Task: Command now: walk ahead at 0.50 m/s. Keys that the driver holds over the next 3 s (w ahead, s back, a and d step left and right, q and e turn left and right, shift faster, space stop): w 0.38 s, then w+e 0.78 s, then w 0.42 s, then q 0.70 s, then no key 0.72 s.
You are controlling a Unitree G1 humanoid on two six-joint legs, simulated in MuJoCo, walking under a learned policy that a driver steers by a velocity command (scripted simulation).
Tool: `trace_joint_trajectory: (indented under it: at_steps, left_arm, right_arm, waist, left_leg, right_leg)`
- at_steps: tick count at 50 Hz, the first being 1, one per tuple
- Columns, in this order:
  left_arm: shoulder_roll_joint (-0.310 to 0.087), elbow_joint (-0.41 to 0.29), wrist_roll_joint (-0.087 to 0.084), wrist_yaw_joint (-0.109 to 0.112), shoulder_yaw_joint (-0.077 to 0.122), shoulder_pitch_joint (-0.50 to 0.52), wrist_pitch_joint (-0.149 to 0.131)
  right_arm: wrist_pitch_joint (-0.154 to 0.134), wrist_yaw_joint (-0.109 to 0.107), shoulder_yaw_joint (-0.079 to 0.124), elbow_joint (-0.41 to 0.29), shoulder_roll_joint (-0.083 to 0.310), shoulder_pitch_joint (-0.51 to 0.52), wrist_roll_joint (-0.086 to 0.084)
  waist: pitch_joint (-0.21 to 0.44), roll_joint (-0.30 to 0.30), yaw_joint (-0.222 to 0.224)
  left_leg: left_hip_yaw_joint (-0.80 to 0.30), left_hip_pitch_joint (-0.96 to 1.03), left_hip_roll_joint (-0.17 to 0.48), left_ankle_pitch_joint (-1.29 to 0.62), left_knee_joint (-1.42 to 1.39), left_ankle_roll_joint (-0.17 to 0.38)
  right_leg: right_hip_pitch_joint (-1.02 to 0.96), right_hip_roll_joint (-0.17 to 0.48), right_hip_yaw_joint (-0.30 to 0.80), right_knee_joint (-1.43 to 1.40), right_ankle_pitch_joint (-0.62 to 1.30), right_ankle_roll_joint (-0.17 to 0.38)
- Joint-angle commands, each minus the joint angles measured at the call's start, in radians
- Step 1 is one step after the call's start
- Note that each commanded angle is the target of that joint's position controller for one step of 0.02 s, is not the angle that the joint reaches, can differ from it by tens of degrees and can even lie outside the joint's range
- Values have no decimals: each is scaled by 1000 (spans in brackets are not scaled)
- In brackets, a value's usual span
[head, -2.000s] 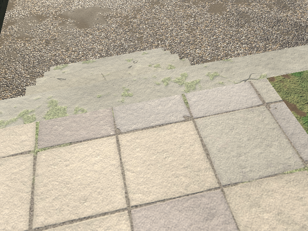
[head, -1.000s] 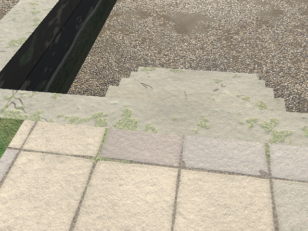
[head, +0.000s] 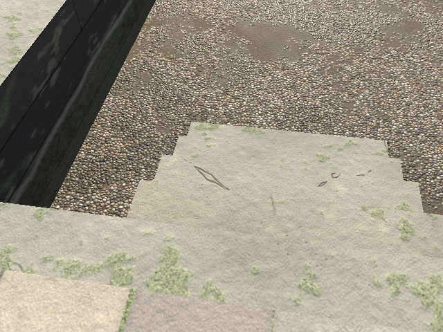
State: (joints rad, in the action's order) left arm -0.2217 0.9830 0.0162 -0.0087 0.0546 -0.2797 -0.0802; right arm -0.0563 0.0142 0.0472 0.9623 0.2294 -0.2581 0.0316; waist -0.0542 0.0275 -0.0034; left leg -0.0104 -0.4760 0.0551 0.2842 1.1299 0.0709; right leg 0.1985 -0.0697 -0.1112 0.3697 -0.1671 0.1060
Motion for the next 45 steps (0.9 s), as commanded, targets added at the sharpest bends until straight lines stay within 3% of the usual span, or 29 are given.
trace_joint_trajectory:
  at_steps: [1, 4, 7, 11, 13, 15, 16, 17, 18, 19, 20, 21, 22, 24, 26, 29, 34, 37, 40, 43, 44, 45]
  left_arm:
    - [-95, -15, -4, 1, 12, -57, -27]
    - [-93, 0, -6, 2, 7, -110, -24]
    - [-99, 15, -6, 5, 6, -159, -24]
    - [-102, 45, 1, 13, 4, -231, -16]
    - [-108, 54, 8, 20, 5, -232, -9]
    - [-129, 51, 13, 27, 9, -197, -6]
    - [-135, 50, 11, 28, 10, -178, -3]
    - [-131, 44, 4, 27, 7, -159, 0]
    - [-97, 13, -6, 24, -4, -168, -1]
    - [-4, 9, -38, 13, -16, -301, 3]
    - [-94, 15, -14, 23, 7, -230, 12]
    - [-94, -11, -14, 21, 12, -150, 9]
    - [-79, -20, -15, 20, 11, -116, 7]
    - [-50, -9, 4, 10, 12, -140, 33]
    - [-31, -14, 6, -3, 14, -135, 57]
    - [-29, -59, 4, -13, 16, -29, 76]
    - [-11, -132, 2, -19, -1, 133, 72]
    - [2, -176, 5, -24, -15, 221, 73]
    - [-19, -221, 6, -35, -12, 291, 68]
    - [-49, -198, 14, -25, 4, 149, 69]
    - [-76, -168, 15, -19, 20, 36, 61]
    - [-114, -126, 20, -10, 40, -112, 51]
  right_arm:
    - [20, 11, 7, -26, 32, -59, 8]
    - [22, 15, 5, -74, 38, 83, 3]
    - [18, 16, -7, -107, 19, 187, -6]
    - [15, 11, -11, -142, 27, 282, -8]
    - [9, 10, -8, -157, 33, 294, -5]
    - [0, 2, 3, -143, 51, 225, -5]
    - [-7, -5, 12, -108, 64, 115, -2]
    - [-19, -13, 28, -48, 89, -62, 8]
    - [-28, -23, 52, -16, 176, -238, 30]
    - [-19, -18, 70, -9, 257, -262, 24]
    - [-6, -12, 63, -26, 204, -181, -16]
    - [-6, -12, 44, -44, 140, -79, -16]
    - [-16, -9, 32, -47, 90, -29, -9]
    - [-33, -19, 16, -34, 36, -16, -10]
    - [-51, -20, 18, -14, 44, -71, -11]
    - [-56, -28, 22, -4, 70, -113, -14]
    - [-53, -38, 11, 7, 57, -176, -19]
    - [-42, -47, 10, 21, 70, -235, -20]
    - [-26, -54, 11, 28, 99, -245, -17]
    - [-11, -67, 23, 19, 141, -195, -18]
    - [-1, -70, 24, 11, 148, -178, -14]
    - [6, -67, 26, -7, 154, -146, -18]
  waist:
    - [1, -71, -33]
    - [-36, -70, -3]
    - [-42, -79, 27]
    - [-55, -92, 62]
    - [-57, -96, 55]
    - [-27, -101, 12]
    - [27, -99, -38]
    - [119, -65, -112]
    - [252, 35, -160]
    - [354, 255, -94]
    - [278, 73, -91]
    - [132, 41, -58]
    - [60, 6, -34]
    - [20, 32, 17]
    - [14, 37, 29]
    - [-31, 32, 26]
    - [-58, 28, -1]
    - [-68, 34, -32]
    - [-82, 31, -43]
    - [26, 90, 31]
    - [92, 97, 78]
    - [166, 47, 157]
  left_leg:
    - [0, -90, 52, -79, -54, -27]
    - [26, -169, 69, -188, -212, -53]
    - [59, -145, 47, -265, -379, -58]
    - [86, -144, 15, -261, -491, -36]
    - [88, -131, 0, -207, -524, -9]
    - [103, -13, -40, -124, -570, 24]
    - [115, 117, -74, -115, -601, 45]
    - [112, 337, -80, -169, -661, 73]
    - [-130, 599, 141, -138, -674, 125]
    - [-591, 809, 386, -140, -795, 264]
    - [-575, 720, 343, -27, -834, 233]
    - [-427, 574, 315, -14, -863, 197]
    - [-321, 459, 273, -85, -906, 157]
    - [-164, 335, 204, -157, -946, 91]
    - [-95, 315, 188, -232, -963, 79]
    - [-1, 324, 171, -258, -1000, 63]
    - [131, 384, 149, -465, -972, 42]
    - [176, 448, 176, -560, -940, 37]
    - [212, 520, 192, -708, -892, 27]
    - [254, 592, 205, -1133, -661, 18]
    - [257, 573, 209, -1119, -498, 22]
    - [276, 453, 190, -954, -248, 2]
  right_leg:
    - [-23, 274, 241, -244, 160, 120]
    - [-61, 250, 197, -266, 191, 111]
    - [-101, 236, 157, -256, 269, 96]
    - [-215, 264, 146, -215, 355, 96]
    - [-275, 290, 147, -172, 457, 97]
    - [-296, 295, 127, -71, 661, 77]
    - [-291, 283, 113, 53, 777, 64]
    - [-217, 240, 75, 253, 739, 39]
    - [-14, 184, 37, 555, 392, 12]
    - [312, -11, 33, 891, -366, -31]
    - [395, 45, 175, 967, -334, -10]
    - [426, 84, 175, 956, -249, -4]
    - [402, 118, 172, 908, -180, -5]
    - [323, 151, 172, 836, -122, -19]
    - [315, 148, 164, 815, -96, -32]
    - [423, 165, 151, 762, 8, -46]
    - [472, 153, 92, 505, 169, -48]
    - [453, 137, 17, 388, 176, -26]
    - [415, 97, -28, 286, 106, 8]
    - [235, 10, -68, 259, -35, 72]
    - [112, -14, -49, 235, -75, 100]
    - [-96, -7, 12, 130, -42, 139]
